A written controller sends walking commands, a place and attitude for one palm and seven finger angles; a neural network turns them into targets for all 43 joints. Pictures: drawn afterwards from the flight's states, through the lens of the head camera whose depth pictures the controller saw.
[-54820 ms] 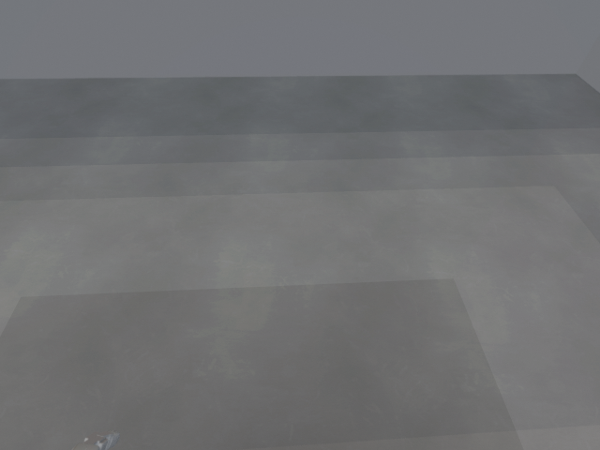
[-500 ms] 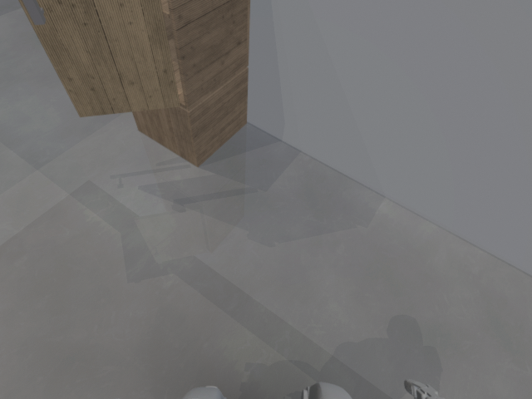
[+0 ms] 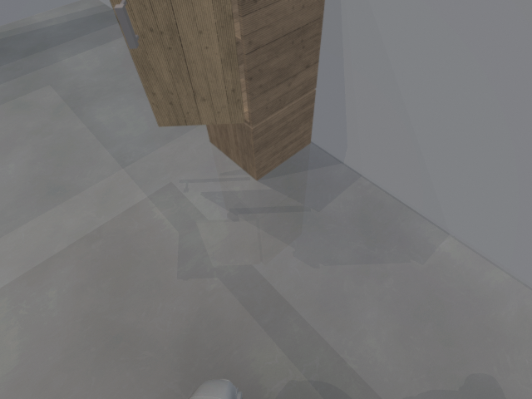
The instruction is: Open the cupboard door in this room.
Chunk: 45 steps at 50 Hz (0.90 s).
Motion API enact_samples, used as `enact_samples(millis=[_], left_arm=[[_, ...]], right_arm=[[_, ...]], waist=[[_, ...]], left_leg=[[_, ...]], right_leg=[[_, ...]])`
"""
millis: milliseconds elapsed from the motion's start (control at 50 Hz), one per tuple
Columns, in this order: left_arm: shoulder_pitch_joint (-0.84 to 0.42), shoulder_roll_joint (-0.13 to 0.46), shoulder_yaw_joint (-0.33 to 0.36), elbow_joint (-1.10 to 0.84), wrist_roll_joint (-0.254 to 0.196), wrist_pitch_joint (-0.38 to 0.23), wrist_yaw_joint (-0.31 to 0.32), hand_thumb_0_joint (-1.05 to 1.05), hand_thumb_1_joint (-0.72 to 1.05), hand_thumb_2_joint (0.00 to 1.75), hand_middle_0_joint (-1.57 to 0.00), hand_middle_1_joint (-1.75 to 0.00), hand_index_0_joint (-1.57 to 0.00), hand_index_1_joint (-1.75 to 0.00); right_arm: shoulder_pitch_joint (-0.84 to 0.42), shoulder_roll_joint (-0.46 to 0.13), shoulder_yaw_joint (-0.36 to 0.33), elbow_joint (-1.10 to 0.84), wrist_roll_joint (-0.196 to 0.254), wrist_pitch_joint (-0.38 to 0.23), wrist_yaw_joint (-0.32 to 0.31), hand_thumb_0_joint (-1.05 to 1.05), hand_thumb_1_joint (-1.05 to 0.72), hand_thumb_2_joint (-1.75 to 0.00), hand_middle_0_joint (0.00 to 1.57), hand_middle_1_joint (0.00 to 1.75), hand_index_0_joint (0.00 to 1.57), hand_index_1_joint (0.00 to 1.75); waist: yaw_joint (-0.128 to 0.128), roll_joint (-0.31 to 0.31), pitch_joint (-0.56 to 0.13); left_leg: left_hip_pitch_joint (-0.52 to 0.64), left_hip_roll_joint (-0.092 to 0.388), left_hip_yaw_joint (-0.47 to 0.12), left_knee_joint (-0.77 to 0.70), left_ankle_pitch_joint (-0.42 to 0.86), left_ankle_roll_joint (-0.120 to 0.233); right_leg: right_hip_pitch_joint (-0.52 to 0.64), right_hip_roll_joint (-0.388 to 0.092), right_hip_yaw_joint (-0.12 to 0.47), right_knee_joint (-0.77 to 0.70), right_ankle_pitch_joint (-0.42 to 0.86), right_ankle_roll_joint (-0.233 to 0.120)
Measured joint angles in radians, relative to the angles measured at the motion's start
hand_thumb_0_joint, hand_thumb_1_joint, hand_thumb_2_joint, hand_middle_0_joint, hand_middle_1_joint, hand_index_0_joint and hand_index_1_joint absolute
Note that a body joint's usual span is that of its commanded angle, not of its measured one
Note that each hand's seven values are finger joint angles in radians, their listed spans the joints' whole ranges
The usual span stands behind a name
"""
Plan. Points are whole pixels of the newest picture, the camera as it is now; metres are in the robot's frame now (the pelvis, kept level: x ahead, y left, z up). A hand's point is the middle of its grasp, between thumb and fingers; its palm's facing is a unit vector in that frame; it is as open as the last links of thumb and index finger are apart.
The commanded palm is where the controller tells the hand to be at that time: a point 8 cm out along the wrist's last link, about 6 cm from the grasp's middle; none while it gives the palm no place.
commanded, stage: take the last steps up to it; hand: left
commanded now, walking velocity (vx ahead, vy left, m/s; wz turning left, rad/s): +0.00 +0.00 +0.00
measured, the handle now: (128, 24) +1.09 +0.48 +0.02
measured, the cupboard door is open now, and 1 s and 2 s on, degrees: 49 49 49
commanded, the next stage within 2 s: come to a stop and stand still in 1.66 s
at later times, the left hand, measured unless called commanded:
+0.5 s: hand out of the picture +0.11 +0.24 -0.16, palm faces +0.14 -0.97 -0.20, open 7.3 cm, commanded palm none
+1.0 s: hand out of the picture +0.12 +0.27 -0.19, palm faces +0.32 -0.93 -0.16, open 7.3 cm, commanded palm none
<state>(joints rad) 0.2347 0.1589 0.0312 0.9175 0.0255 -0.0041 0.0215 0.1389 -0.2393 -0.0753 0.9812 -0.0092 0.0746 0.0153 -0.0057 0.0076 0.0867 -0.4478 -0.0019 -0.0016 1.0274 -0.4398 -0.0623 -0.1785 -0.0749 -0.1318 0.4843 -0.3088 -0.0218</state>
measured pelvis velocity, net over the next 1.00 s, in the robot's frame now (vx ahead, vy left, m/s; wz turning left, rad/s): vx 0.22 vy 0.12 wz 0.22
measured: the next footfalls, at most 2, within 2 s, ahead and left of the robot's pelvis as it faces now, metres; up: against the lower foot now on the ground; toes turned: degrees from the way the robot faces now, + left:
left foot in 0.18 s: +0.04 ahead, +0.13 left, +0.00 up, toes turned +8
right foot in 0.58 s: +0.20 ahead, -0.07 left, +0.00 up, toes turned +0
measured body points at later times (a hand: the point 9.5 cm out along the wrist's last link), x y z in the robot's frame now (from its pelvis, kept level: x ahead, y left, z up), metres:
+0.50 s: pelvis +0.06 +0.04 +0.00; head +0.08 +0.04 +0.45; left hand +0.10 +0.29 -0.14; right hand +0.09 -0.19 -0.16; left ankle +0.00 +0.12 -0.74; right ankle +0.14 -0.09 -0.71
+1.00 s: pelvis +0.22 +0.12 -0.01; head +0.25 +0.14 +0.44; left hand +0.11 +0.32 -0.17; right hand +0.37 -0.11 -0.15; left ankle +0.28 +0.26 -0.74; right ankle +0.16 -0.07 -0.74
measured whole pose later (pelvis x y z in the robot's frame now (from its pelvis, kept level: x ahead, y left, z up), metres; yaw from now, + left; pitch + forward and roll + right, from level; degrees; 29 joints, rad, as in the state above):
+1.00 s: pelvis +0.22 +0.12 -0.01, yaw +13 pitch +1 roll -1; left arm 0.39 0.16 0.05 1.12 0.03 -0.05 -0.01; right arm 0.17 -0.21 -0.06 1.00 -0.02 -0.02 0.05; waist 0.05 -0.02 0.05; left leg -0.43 0.08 0.10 0.58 -0.20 -0.03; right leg -0.04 -0.17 -0.20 0.43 -0.37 0.11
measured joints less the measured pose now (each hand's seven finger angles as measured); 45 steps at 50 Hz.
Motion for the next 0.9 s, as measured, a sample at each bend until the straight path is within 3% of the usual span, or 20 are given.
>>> enact_samples(millis=[120, 180, 200, 240, 280, 340, 440, 560, 600, 640, 680, 720, 800, 900], left_arm=[[0.045, 0.025, 0.013, 0.048, 0.005, -0.007, -0.007, 0.01, 0.92, 0.9, -0.2, -0.3, -0.21, -0.3], [0.075, 0.045, 0.024, 0.076, -0.001, -0.003, -0.017, 0.01, 0.92, 0.9, -0.2, -0.3, -0.21, -0.3], [0.081, 0.053, 0.029, 0.085, -0.004, 0.003, -0.022, 0.01, 0.91, 0.9, -0.2, -0.3, -0.21, -0.3], [0.078, 0.067, 0.035, 0.106, -0.002, 0.028, -0.024, 0.01, 0.91, 0.9, -0.2, -0.3, -0.21, -0.3], [0.062, 0.074, 0.039, 0.12, 0.001, 0.043, -0.029, 0.01, 0.91, 0.9, -0.2, -0.3, -0.2, -0.3], [0.033, 0.074, 0.038, 0.113, 0.004, 0.037, -0.041, 0.01, 0.92, 0.9, -0.2, -0.3, -0.2, -0.3], [-0.016, 0.055, 0.028, 0.08, 0.002, 0.021, -0.047, 0.01, 0.91, 0.9, -0.19, -0.3, -0.2, -0.3], [-0.069, 0.032, 0.022, 0.051, 0.002, 0.003, -0.051, 0.01, 0.91, 0.9, -0.19, -0.3, -0.2, -0.3], [-0.079, 0.026, 0.022, 0.038, 0.006, -0.023, -0.05, 0.01, 0.91, 0.9, -0.19, -0.3, -0.2, -0.3], [-0.084, 0.007, 0.017, 0.033, 0.002, -0.042, -0.043, 0.01, 0.91, 0.9, -0.19, -0.3, -0.2, -0.3], [-0.062, -0.007, 0.013, 0.036, -0.002, -0.051, -0.033, 0.01, 0.91, 0.9, -0.2, -0.3, -0.2, -0.3], [-0.031, -0.016, 0.017, 0.053, -0.004, -0.052, -0.021, 0.0, 0.92, 0.9, -0.2, -0.3, -0.2, -0.3], [0.027, 0.003, 0.03, 0.101, -0.002, -0.064, -0.012, 0.0, 0.95, 0.9, -0.2, -0.3, -0.21, -0.3], [0.094, 0.005, 0.021, 0.16, 0.004, -0.066, -0.022, 0.0, 0.94, 0.9, -0.2, -0.3, -0.2, -0.3]], right_arm=[[-0.033, 0.017, 0.02, 0.012, 0.002, -0.017, -0.002, 0.01, -0.91, -0.9, 0.19, 0.3, 0.19, 0.3], [-0.033, 0.023, 0.032, 0.003, -0.002, -0.043, 0.0, 0.01, -0.91, -0.9, 0.19, 0.3, 0.19, 0.3], [-0.032, 0.026, 0.033, -0.003, -0.007, -0.055, 0.001, 0.01, -0.91, -0.9, 0.19, 0.3, 0.19, 0.3], [-0.022, 0.036, 0.038, -0.012, -0.013, -0.07, -0.005, 0.01, -0.91, -0.9, 0.19, 0.3, 0.2, 0.3], [0.008, 0.045, 0.044, -0.017, -0.014, -0.081, -0.015, 0.01, -0.91, -0.9, 0.2, 0.3, 0.2, 0.3], [0.061, 0.056, 0.052, -0.002, -0.012, -0.094, -0.024, 0.01, -0.91, -0.9, 0.2, 0.3, 0.2, 0.3], [0.142, 0.067, 0.057, 0.046, -0.01, -0.1, -0.02, 0.01, -0.91, -0.9, 0.2, 0.3, 0.2, 0.3], [0.219, 0.071, 0.052, 0.096, -0.012, -0.095, -0.017, 0.01, -0.9, -0.9, 0.2, 0.3, 0.2, 0.3], [0.245, 0.069, 0.047, 0.11, -0.005, -0.093, -0.016, 0.01, -0.9, -0.9, 0.2, 0.3, 0.2, 0.3], [0.239, 0.058, 0.038, 0.128, -0.006, -0.075, -0.011, 0.01, -0.91, -0.9, 0.2, 0.3, 0.2, 0.3], [0.219, 0.048, 0.028, 0.137, -0.011, -0.057, -0.005, 0.01, -0.91, -0.9, 0.2, 0.3, 0.2, 0.3], [0.193, 0.042, 0.018, 0.132, -0.014, -0.05, 0.0, 0.01, -0.91, -0.9, 0.2, 0.3, 0.2, 0.3], [0.151, 0.041, 0.009, 0.102, -0.016, -0.056, 0.009, 0.01, -0.91, -0.9, 0.19, 0.3, 0.19, 0.3], [0.085, 0.032, 0.008, 0.065, -0.013, -0.061, 0.024, 0.01, -0.91, -0.9, 0.19, 0.3, 0.19, 0.3]], waist=[[0.037, -0.037, 0.003], [0.043, -0.051, -0.01], [0.042, -0.058, -0.012], [0.047, -0.071, -0.013], [0.044, -0.067, -0.023], [0.041, -0.052, -0.032], [0.03, -0.02, -0.044], [-0.002, 0.001, -0.042], [-0.005, 0.006, -0.04], [-0.009, 0.03, -0.025], [-0.007, 0.032, -0.027], [-0.009, 0.025, -0.036], [-0.004, 0.0, -0.054], [0.026, -0.017, -0.05]], left_leg=[[0.116, 0.004, 0.042, -0.286, -0.005, 0.015], [0.2, -0.005, 0.076, -0.475, 0.083, 0.046], [0.2, -0.013, 0.077, -0.485, 0.15, 0.076], [0.196, -0.024, 0.081, -0.451, 0.136, 0.11], [0.216, -0.028, 0.074, -0.473, 0.119, 0.12], [0.267, -0.035, 0.057, -0.555, 0.148, 0.119], [0.343, -0.039, 0.039, -0.649, 0.169, 0.123], [0.381, -0.042, 0.038, -0.607, 0.094, 0.105], [0.336, -0.04, 0.033, -0.47, 0.02, 0.098], [0.23, -0.03, 0.014, -0.203, -0.047, 0.092], [0.116, -0.014, 0.017, 0.004, 0.016, 0.079], [0.023, 0.02, 0.024, 0.084, 0.104, 0.061], [-0.087, 0.083, 0.032, 0.023, 0.213, 0.025], [-0.103, 0.11, 0.064, -0.208, 0.264, 0.012]], right_leg=[[0.011, -0.018, -0.042, 0.017, -0.022, 0.015], [-0.004, -0.035, -0.062, 0.081, -0.065, 0.036], [-0.027, -0.045, -0.055, 0.144, -0.091, 0.041], [-0.108, -0.042, 0.004, 0.346, -0.194, 0.044], [-0.192, -0.028, 0.045, 0.513, -0.194, 0.042], [-0.277, -0.029, 0.068, 0.596, -0.113, 0.044], [-0.309, -0.039, 0.064, 0.436, -0.038, 0.053], [-0.212, -0.011, 0.035, 0.172, 0.014, 0.049], [-0.162, -0.004, 0.023, 0.104, 0.061, 0.025], [-0.147, -0.002, -0.007, 0.139, 0.039, 0.006], [-0.11, -0.004, -0.022, 0.107, 0.024, 0.006], [-0.065, -0.004, -0.031, 0.039, 0.042, 0.017], [0.023, -0.011, -0.053, -0.089, 0.069, 0.028], [0.105, -0.042, -0.072, -0.147, 0.048, 0.07]])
